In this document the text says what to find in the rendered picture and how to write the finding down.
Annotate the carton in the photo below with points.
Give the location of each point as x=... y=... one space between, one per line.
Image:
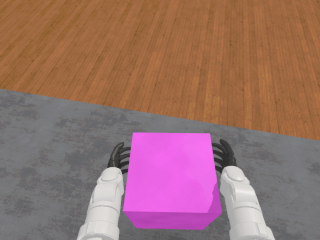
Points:
x=171 y=181

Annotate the robot right forearm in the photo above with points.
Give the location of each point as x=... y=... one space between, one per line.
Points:
x=243 y=209

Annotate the robot right hand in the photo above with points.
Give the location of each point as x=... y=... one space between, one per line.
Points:
x=227 y=155

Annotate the robot left forearm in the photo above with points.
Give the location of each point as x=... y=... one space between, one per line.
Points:
x=103 y=212

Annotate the robot left hand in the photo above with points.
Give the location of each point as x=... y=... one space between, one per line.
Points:
x=116 y=157

